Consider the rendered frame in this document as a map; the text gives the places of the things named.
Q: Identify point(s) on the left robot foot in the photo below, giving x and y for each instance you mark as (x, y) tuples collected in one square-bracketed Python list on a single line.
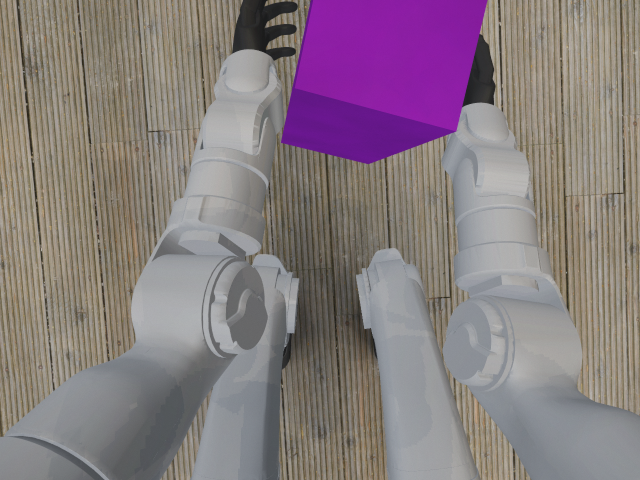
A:
[(286, 353)]

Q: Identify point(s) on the left robot forearm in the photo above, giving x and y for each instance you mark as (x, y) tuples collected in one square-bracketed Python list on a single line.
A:
[(221, 212)]

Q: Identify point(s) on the right robot forearm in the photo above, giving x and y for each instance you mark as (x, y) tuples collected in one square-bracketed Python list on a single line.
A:
[(499, 252)]

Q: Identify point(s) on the right robot shin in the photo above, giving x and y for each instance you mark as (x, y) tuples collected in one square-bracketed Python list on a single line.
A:
[(393, 254)]

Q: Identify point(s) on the right robot upper arm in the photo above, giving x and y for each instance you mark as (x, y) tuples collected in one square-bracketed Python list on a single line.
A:
[(521, 360)]

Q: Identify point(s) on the robot right hand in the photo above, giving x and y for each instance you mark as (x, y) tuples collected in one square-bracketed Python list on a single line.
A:
[(481, 87)]

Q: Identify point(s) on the carton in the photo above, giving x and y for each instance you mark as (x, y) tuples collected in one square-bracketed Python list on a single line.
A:
[(377, 77)]

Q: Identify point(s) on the robot left hand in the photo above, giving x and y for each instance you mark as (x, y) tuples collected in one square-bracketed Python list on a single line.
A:
[(250, 31)]

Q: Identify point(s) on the left robot upper arm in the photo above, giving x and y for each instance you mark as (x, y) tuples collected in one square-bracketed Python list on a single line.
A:
[(126, 419)]

